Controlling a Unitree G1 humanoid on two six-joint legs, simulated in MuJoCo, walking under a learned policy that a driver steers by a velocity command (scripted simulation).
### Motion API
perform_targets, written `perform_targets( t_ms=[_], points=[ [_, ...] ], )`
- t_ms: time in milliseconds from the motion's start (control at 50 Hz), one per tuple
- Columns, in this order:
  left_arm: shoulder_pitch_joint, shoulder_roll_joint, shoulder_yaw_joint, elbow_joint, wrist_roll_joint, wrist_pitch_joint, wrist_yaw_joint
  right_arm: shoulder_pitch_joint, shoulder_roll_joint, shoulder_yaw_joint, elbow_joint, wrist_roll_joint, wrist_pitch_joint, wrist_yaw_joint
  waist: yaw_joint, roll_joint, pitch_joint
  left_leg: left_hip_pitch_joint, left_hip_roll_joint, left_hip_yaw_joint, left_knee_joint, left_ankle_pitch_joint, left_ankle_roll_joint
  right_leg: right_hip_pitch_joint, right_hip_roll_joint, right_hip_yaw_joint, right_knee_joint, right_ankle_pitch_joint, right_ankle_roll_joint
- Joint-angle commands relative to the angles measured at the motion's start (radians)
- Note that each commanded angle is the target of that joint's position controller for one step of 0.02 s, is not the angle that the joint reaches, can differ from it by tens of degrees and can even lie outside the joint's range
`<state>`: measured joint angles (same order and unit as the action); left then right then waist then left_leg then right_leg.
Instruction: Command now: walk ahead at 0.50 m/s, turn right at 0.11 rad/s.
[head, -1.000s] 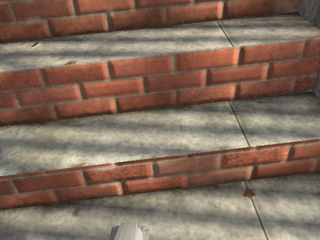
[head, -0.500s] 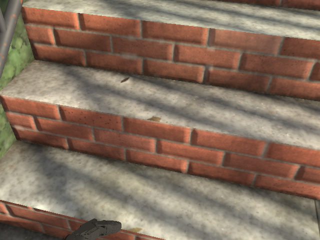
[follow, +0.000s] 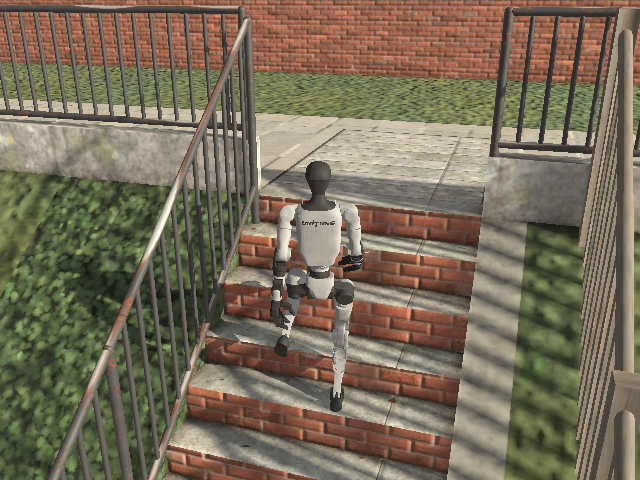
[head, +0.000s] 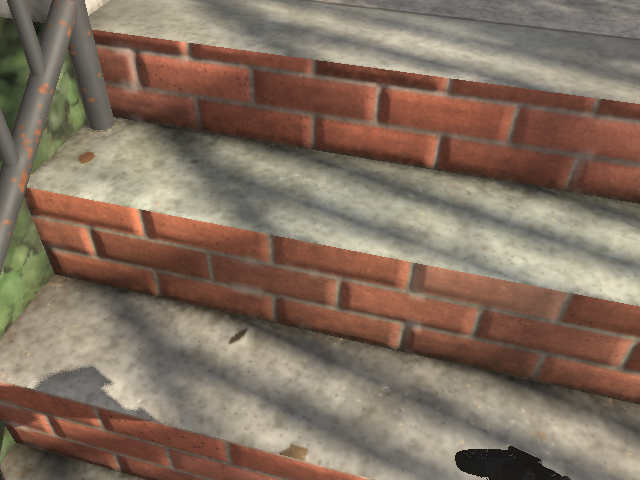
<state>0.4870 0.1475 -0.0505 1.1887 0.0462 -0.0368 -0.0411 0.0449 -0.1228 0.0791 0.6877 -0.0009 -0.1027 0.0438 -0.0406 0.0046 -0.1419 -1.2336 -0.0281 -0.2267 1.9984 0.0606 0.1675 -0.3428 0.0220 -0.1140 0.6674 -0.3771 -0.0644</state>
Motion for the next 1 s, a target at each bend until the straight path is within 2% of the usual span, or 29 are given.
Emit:
perform_targets(
  t_ms=[20, 100, 140, 180, 200, 220, 240, 260, 280, 300, 320, 340, 380, 400, 440, 500, 560, 660, 680, 720, 760, 780, 800, 820, 840, 860, 900, 960, 1000],
  points=[
    [-0.192, 0.005, -0.017, -0.140, -0.014, -0.053, -0.001, 0.081, 0.031, 0.042, -0.005, -0.021, 0.018, -0.032, -0.083, -0.035, 0.117, 0.170, 0.083, 0.259, -0.067, 0.097, -0.083, -0.322, -0.136, 0.148, -0.369, 0.156, -0.149],
    [0.209, 0.036, 0.020, -0.092, -0.012, -0.010, 0.051, -0.255, 0.077, 0.065, -0.116, -0.007, -0.005, -0.007, 0.174, -0.091, 0.145, -0.473, 0.202, 0.239, -0.027, -0.172, -0.129, 0.420, -0.264, 0.450, -0.356, 0.141, -0.153],
    [0.268, 0.011, 0.032, -0.107, -0.022, 0.004, 0.080, -0.410, 0.112, 0.084, -0.210, -0.011, -0.025, 0.018, 0.210, -0.099, 0.161, -0.487, 0.230, 0.211, -0.114, -0.231, -0.162, 0.433, -0.304, 0.518, -0.405, 0.130, -0.157],
    [0.168, 0.046, 0.052, -0.143, -0.042, 0.007, 0.102, -0.490, 0.106, 0.106, -0.277, -0.011, -0.030, 0.031, 0.178, -0.097, 0.171, -0.108, 0.223, 0.333, -0.448, -0.288, -0.175, 0.183, -0.298, 0.430, -0.630, 0.203, -0.184],
    [0.154, 0.047, 0.064, -0.141, -0.078, 0.005, 0.111, -0.558, 0.127, 0.118, -0.314, -0.022, -0.030, 0.027, 0.164, -0.131, 0.174, 0.275, 0.202, 0.322, -0.688, -0.490, -0.156, -0.025, -0.287, 0.375, -0.702, 0.348, -0.154],
    [0.191, 0.065, 0.057, -0.103, -0.054, -0.012, 0.095, -0.471, 0.063, 0.074, -0.279, 0.012, -0.023, 0.014, 0.105, -0.155, 0.088, 0.568, 0.070, 0.515, -0.760, -0.517, -0.145, -0.017, -0.236, 0.295, -0.661, 0.779, -0.170],
    [0.202, 0.098, 0.057, -0.103, -0.027, -0.037, 0.068, -0.227, -0.013, 0.019, -0.212, 0.024, -0.024, -0.008, 0.020, -0.271, -0.031, 0.794, 0.002, 0.442, -0.764, -0.499, -0.105, 0.110, -0.259, 0.264, -0.476, 1.467, -0.139],
    [0.058, 0.226, 0.089, -0.138, -0.037, -0.057, 0.064, 0.044, -0.165, -0.051, -0.159, 0.005, -0.020, -0.021, -0.164, -0.380, -0.155, 0.904, 0.049, 0.263, -0.878, -0.544, -0.039, 0.225, -0.241, 0.233, -0.222, 1.791, -0.098],
    [-0.068, 0.247, 0.112, -0.203, -0.040, -0.076, 0.065, 0.305, -0.266, -0.103, -0.082, -0.031, -0.017, -0.029, -0.267, -0.229, -0.355, 1.265, 0.212, -0.059, -0.992, -0.442, 0.028, -0.012, -0.181, 0.257, 0.101, 1.695, -0.074],
    [-0.067, 0.093, 0.086, -0.250, -0.034, -0.105, 0.039, 0.450, -0.385, -0.149, -0.013, -0.068, 0.004, -0.042, -0.235, 0.222, -0.496, 1.515, 0.459, -0.559, -1.439, -0.440, 0.165, -0.316, -0.009, 0.248, 0.503, 0.826, -0.036],
    [-0.094, 0.054, 0.095, -0.221, -0.022, -0.118, 0.004, 0.434, -0.348, -0.141, 0.000, -0.092, 0.032, -0.063, -0.216, 0.268, -0.532, 1.438, 0.538, -0.855, -1.676, -0.602, 0.203, -0.418, 0.060, 0.384, 1.040, 0.296, -0.016],
    [-0.202, -0.021, 0.092, -0.295, -0.045, -0.111, -0.024, 0.330, -0.261, -0.124, 0.053, -0.035, 0.053, -0.073, -0.124, 0.186, -0.337, 1.269, 0.544, -0.762, -1.709, -0.800, 0.114, -0.588, 0.017, 0.411, 1.344, 0.270, -0.021],
    [-0.353, -0.096, 0.050, -0.452, -0.035, -0.059, -0.021, 0.141, -0.025, -0.067, 0.168, -0.032, 0.074, -0.064, 0.049, 0.088, 0.050, 0.902, 0.466, -0.243, -1.583, -0.687, -0.012, -0.789, -0.044, 0.271, 1.550, 0.289, -0.078],
    [-0.303, -0.091, 0.040, -0.460, -0.043, -0.039, -0.016, 0.109, 0.055, -0.048, 0.216, -0.045, 0.061, -0.048, 0.115, 0.031, 0.102, 0.799, 0.421, -0.054, -1.560, -0.561, -0.071, -0.766, -0.067, 0.265, 1.550, 0.308, -0.104],
    [-0.234, -0.139, 0.002, -0.476, -0.065, -0.023, -0.016, 0.114, 0.070, -0.053, 0.261, -0.052, 0.054, -0.033, 0.170, 0.033, 0.148, 0.772, 0.358, 0.215, -1.589, -0.332, -0.133, -0.805, -0.073, 0.295, 1.484, 0.382, -0.134],
    [-0.255, -0.102, -0.010, -0.463, -0.067, 0.011, 0.018, 0.095, 0.002, -0.043, 0.249, -0.099, 0.052, -0.038, 0.177, 0.070, 0.159, 0.724, 0.371, 0.363, -1.681, -0.186, -0.066, -0.853, 0.013, 0.205, 1.706, 0.443, -0.076],
    [-0.325, -0.130, -0.040, -0.528, -0.066, 0.026, 0.039, 0.244, -0.045, -0.040, 0.298, -0.060, 0.064, -0.038, 0.154, 0.031, 0.231, 0.965, 0.392, 0.376, -1.709, -0.158, -0.101, -1.200, -0.016, 0.274, 1.889, 0.286, -0.070],
    [-0.676, -0.038, -0.048, -0.705, -0.063, 0.019, 0.024, 0.391, -0.159, -0.060, 0.292, -0.036, 0.061, -0.079, 0.049, 0.056, 0.184, 1.009, 0.343, 0.479, -1.891, -0.253, -0.074, -1.094, -0.103, 0.057, 1.403, 0.341, -0.014],
    [-0.734, -0.079, -0.078, -0.741, -0.066, 0.021, 0.010, 0.422, -0.246, -0.092, 0.307, -0.015, 0.065, -0.097, 0.046, 0.123, 0.148, 1.056, 0.386, 0.496, -2.052, -0.176, -0.042, -0.996, -0.164, -0.007, 1.228, 0.168, -0.027],
    [-0.736, -0.082, -0.091, -0.746, -0.075, 0.022, -0.007, 0.409, -0.251, -0.101, 0.310, 0.000, 0.097, -0.109, 0.062, 0.065, 0.109, 1.146, 0.317, 0.614, -1.980, 0.264, -0.058, -0.774, -0.154, -0.054, 0.940, 0.032, -0.087],
    [-0.615, -0.015, -0.043, -0.703, -0.035, 0.017, -0.018, 0.484, -0.311, -0.101, 0.333, 0.013, 0.088, -0.106, 0.109, 0.233, -0.066, 1.251, 0.388, 0.581, -1.720, 1.682, 0.027, -0.426, 0.048, -0.212, 0.870, -0.272, -0.139],
    [-0.398, 0.112, 0.010, -0.673, -0.009, 0.014, -0.027, 0.408, -0.360, -0.116, 0.285, -0.004, 0.078, -0.095, 0.198, 0.316, -0.193, 1.368, 0.398, 0.546, -1.468, 1.928, 0.032, -0.289, 0.090, -0.099, 0.705, -0.313, -0.185],
    [-0.208, 0.235, 0.062, -0.630, -0.001, 0.027, -0.031, 0.320, -0.385, -0.127, 0.200, -0.005, 0.042, -0.078, 0.271, 0.215, -0.311, 1.150, 0.361, 0.473, -1.197, 1.728, -0.010, 0.030, 0.006, 0.232, 0.507, -0.173, -0.248],
    [-0.101, 0.366, 0.112, -0.576, -0.013, 0.062, 0.012, 0.238, -0.341, -0.130, 0.133, 0.014, -0.004, -0.026, 0.267, -0.132, -0.372, 0.817, 0.194, 0.383, -0.891, 0.872, -0.048, 0.262, -0.158, 0.850, -0.057, -0.424, -0.324],
    [-0.127, 0.420, 0.137, -0.534, -0.007, 0.070, 0.043, 0.123, -0.253, -0.136, 0.114, 0.002, -0.021, 0.012, 0.215, -0.270, -0.376, 0.540, -0.024, 0.172, -0.368, -0.041, -0.110, 0.330, -0.238, 1.319, -0.469, -0.666, -0.304],
    [-0.128, 0.315, 0.093, -0.484, 0.010, 0.067, 0.051, 0.043, -0.169, -0.131, 0.064, -0.013, -0.023, 0.040, 0.150, -0.153, -0.265, 0.394, 0.011, 0.003, -0.016, -0.052, -0.083, 0.199, -0.271, 1.282, -0.485, -0.628, -0.128],
    [-0.181, 0.074, 0.042, -0.378, -0.012, 0.047, 0.018, -0.114, -0.001, -0.071, -0.083, -0.046, -0.022, 0.042, 0.045, -0.040, 0.092, 0.171, 0.043, 0.065, 0.271, -0.076, -0.024, -0.146, -0.207, 0.970, -0.311, -0.529, -0.044],
    [-0.300, -0.011, 0.023, -0.319, -0.012, 0.031, -0.016, 0.089, 0.101, 0.002, -0.074, -0.043, -0.034, 0.022, -0.102, 0.023, 0.138, 0.031, 0.088, 0.075, 0.346, 0.006, -0.001, -0.169, -0.080, 0.520, -0.164, -0.115, 0.048],
    [-0.302, -0.010, 0.018, -0.306, 0.006, 0.026, -0.026, 0.089, 0.055, 0.017, -0.069, -0.026, -0.037, 0.001, -0.112, 0.007, 0.147, -0.025, 0.102, 0.140, 0.255, 0.055, -0.017, -0.196, -0.057, 0.336, -0.179, 0.076, 0.059]
  ],
)
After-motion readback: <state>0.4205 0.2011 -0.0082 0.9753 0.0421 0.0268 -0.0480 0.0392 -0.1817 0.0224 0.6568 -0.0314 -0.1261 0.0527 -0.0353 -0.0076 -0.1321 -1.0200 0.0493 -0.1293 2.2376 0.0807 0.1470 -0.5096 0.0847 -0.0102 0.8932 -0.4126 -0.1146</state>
